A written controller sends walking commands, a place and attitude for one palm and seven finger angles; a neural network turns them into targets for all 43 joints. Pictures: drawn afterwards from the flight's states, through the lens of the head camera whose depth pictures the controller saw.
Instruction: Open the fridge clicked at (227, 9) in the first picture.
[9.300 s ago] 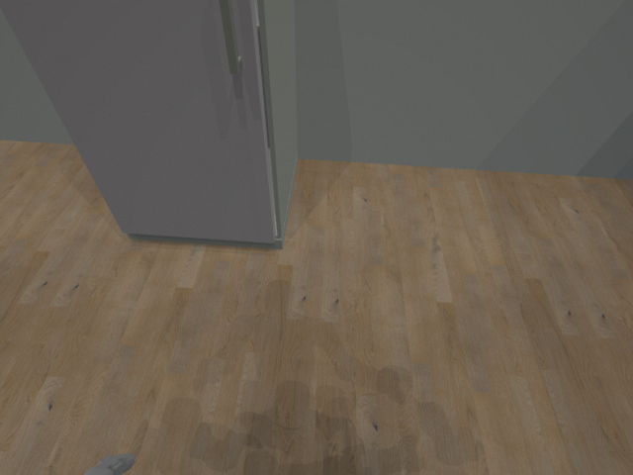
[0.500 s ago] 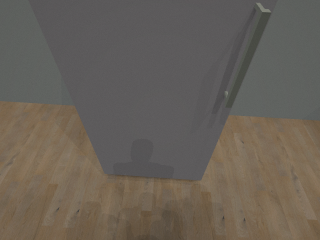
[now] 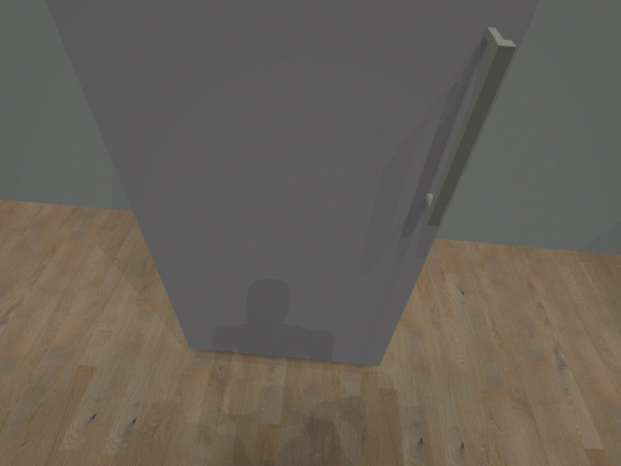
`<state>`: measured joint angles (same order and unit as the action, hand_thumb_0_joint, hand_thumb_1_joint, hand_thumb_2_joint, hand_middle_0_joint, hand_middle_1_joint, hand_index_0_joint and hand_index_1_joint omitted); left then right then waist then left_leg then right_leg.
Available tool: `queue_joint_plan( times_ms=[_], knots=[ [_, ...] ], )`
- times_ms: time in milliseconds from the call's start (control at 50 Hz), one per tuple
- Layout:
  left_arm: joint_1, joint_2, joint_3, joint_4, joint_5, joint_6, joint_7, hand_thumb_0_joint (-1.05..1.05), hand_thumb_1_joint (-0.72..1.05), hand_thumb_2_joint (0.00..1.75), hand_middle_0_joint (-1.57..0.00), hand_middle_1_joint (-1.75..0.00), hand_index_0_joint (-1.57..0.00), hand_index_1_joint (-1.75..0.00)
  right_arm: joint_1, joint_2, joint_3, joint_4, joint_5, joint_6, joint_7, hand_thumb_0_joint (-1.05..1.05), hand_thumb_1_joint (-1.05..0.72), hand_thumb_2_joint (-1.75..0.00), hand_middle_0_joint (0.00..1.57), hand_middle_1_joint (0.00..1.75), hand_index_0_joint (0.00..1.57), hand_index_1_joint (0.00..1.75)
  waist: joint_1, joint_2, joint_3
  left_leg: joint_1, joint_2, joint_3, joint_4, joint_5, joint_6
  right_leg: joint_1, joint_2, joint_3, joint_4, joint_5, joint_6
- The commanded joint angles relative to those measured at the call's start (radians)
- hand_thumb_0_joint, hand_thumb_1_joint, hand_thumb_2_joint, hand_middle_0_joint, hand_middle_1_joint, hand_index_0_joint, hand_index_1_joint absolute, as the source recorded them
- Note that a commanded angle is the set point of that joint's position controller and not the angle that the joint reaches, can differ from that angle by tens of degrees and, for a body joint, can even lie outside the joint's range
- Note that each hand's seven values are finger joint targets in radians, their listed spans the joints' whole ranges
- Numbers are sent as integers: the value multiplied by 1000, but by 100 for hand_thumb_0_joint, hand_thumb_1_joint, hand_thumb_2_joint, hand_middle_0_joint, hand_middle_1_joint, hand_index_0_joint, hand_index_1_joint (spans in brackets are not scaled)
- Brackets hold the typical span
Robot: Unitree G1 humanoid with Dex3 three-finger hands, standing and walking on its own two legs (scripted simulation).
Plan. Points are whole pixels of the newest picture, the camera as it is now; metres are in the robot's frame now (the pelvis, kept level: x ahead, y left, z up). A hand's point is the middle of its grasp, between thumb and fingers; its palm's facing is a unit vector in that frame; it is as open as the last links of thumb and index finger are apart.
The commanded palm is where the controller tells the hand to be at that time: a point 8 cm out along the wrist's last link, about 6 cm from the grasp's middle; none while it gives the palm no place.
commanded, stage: come to a stop and stand still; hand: right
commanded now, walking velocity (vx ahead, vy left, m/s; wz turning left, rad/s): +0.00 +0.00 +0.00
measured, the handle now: (458, 141) +0.52 -0.17 +0.18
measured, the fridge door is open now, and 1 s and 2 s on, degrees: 0 0 0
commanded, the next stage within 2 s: look again from close up in 0.02 s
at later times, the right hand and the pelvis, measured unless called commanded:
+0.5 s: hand out of the picture +0.02 -0.16 -0.17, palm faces +0.03 +0.98 -0.22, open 7.4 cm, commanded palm none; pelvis +0.01 +0.02 +0.00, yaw -1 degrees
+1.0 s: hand out of the picture +0.02 -0.15 -0.17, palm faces +0.04 +0.98 -0.21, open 7.4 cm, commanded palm none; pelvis +0.00 +0.03 +0.00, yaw -1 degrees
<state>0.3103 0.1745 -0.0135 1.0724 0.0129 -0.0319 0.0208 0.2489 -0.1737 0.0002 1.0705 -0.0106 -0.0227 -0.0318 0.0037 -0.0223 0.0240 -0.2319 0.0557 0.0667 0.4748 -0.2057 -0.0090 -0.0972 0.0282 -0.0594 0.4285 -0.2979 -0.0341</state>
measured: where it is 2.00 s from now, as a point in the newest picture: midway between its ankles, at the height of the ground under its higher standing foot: outside the picture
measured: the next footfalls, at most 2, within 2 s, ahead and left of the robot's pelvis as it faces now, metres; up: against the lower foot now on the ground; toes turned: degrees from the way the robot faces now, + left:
none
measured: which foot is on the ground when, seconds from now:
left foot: down 0.00-1.00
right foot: down 0.00-1.00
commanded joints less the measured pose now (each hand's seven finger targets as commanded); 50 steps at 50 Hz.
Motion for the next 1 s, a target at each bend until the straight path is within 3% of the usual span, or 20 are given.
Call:
queue_joint_plan(
  times_ms=[0, 200, 280, 380, 540, 580, 760, 980],
  knots=[
    [35, 114, 25, -23, 4, -19, 11, 0, 90, 90, -20, -30, -20, -30, 35, -114, -28, -37, 0, -12, -4, 0, -90, -90, 20, 30, 20, 30, -8, 13, 26, 105, 69, -78, -40, 172, 53, -127, -131, 112, -110, 237, 1],
    [-1, 123, 22, -5, 1, -10, 10, 0, 90, 90, -20, -30, -20, -30, 31, -122, -21, -15, -1, -13, -2, 0, -90, -90, 20, 30, 20, 30, -5, 29, 30, 105, 79, -93, -78, 168, 54, -105, -129, 104, -113, 188, 6],
    [-5, 120, 20, 3, 1, -10, 10, 0, 90, 90, -20, -30, -20, -30, 34, -122, -19, -10, 0, -13, -2, 0, -90, -90, 20, 30, 20, 30, -6, 8, 16, 116, 77, -91, -80, 180, 53, -93, -132, 103, -114, 202, 8],
    [-8, 114, 21, 11, 0, -7, 10, 0, 90, 90, -20, -30, -20, -30, 35, -124, -19, -5, -2, -15, -2, 0, -90, -90, 20, 30, 20, 30, -6, 39, 28, 111, 80, -93, -92, 183, 54, -94, -130, 99, -112, 185, 10],
    [-11, 108, 21, 20, 1, -6, 9, 0, 90, 90, -20, -30, -20, -30, 39, -126, -22, -6, 1, -16, -1, 0, -90, -90, 20, 30, 20, 30, -10, 23, 24, 114, 85, -99, -108, 154, 57, -98, -126, 95, -111, 163, 14],
    [-2, 98, 20, 22, 1, -4, 9, 0, 90, 90, -20, -30, -20, -30, 40, -122, -21, -6, -1, -16, -2, 0, -90, -90, 20, 30, 20, 30, -9, 44, 28, 118, 83, -99, -112, 150, 58, -104, -126, 96, -111, 157, 14],
    [7, 96, 21, 27, 3, -3, 9, 0, 90, 90, -20, -30, -20, -30, 40, -125, -25, -10, 2, -15, 0, 0, -90, -90, 20, 30, 20, 30, -11, 27, 35, 107, 83, -106, -127, 96, 61, -112, -123, 93, -112, 139, 17],
    [23, 88, 19, 32, 2, -4, 11, 0, 90, 90, -20, -30, -20, -30, 46, -115, -25, -9, 0, -14, -1, 0, -90, -90, 20, 30, 20, 30, -12, 17, 36, 114, 75, -98, -118, 118, 62, -113, -133, 96, -117, 155, 17]
  ],
)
